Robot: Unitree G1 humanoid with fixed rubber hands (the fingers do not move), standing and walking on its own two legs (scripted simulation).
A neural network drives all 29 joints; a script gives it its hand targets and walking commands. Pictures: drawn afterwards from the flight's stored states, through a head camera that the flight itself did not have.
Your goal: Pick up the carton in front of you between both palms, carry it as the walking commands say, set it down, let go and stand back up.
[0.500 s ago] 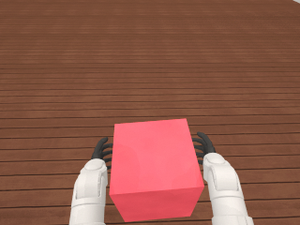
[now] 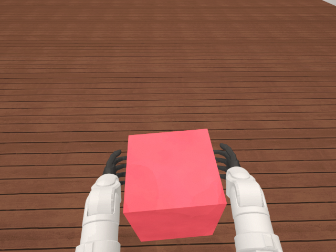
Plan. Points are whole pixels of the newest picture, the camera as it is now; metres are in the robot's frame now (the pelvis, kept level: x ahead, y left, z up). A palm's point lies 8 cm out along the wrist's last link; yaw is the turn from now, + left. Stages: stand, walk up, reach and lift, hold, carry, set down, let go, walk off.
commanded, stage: carry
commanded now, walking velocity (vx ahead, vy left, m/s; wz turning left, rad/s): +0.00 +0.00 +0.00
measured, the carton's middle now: (172, 187) +0.31 +0.00 -0.04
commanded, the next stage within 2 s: hold in 1.76 s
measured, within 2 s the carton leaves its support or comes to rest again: neither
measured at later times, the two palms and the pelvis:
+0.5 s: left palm (118, 181) +0.28 +0.13 +0.04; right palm (240, 174) +0.29 -0.17 +0.05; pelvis -0.01 -0.02 +0.00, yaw +0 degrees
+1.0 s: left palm (122, 182) +0.28 +0.12 +0.04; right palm (245, 174) +0.29 -0.18 +0.05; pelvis -0.01 -0.03 +0.00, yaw +0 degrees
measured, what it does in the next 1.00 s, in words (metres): stands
